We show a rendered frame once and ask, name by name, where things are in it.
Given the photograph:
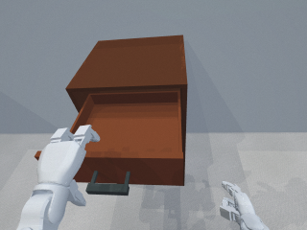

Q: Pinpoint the right robot forearm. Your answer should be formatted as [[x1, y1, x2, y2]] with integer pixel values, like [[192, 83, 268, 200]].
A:
[[239, 213, 270, 230]]

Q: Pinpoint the drawer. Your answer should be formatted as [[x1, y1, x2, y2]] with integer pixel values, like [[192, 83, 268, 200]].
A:
[[34, 90, 183, 186]]

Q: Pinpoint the cabinet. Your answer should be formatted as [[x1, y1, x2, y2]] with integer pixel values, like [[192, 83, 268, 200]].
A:
[[65, 34, 188, 186]]

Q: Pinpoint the left robot hand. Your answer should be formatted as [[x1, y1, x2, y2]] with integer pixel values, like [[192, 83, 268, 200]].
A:
[[36, 125, 101, 207]]

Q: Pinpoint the right robot hand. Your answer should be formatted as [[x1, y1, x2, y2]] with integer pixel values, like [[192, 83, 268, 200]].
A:
[[220, 181, 256, 224]]

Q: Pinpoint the handle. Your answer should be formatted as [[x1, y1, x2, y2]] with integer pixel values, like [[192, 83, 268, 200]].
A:
[[85, 171, 130, 196]]

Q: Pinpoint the left robot forearm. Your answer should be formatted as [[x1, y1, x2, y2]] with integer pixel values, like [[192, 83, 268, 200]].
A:
[[16, 183, 70, 230]]

